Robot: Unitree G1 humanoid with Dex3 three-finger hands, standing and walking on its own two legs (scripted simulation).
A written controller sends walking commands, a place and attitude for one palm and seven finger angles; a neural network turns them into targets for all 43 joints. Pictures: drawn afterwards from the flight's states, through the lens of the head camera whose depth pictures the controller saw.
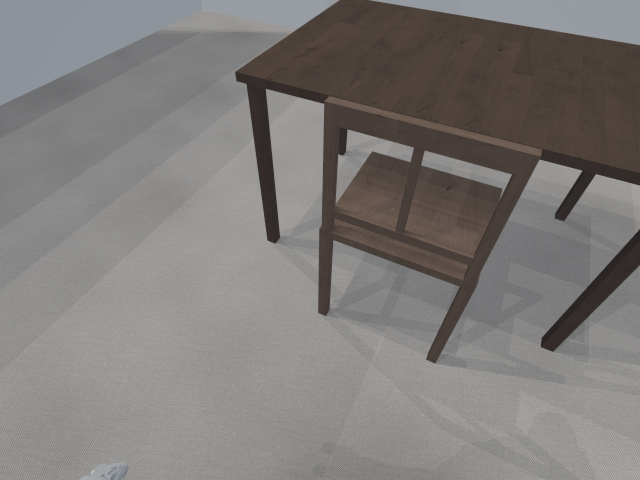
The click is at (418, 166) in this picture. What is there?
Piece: chair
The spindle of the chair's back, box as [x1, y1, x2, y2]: [395, 148, 424, 233]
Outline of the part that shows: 414,148 395,229 396,231 401,233 404,230 424,151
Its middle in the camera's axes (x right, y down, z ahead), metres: +0.20 -0.10 +0.89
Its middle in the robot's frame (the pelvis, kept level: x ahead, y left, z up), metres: +0.73 -0.17 -0.11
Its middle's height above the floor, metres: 0.67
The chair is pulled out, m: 0.00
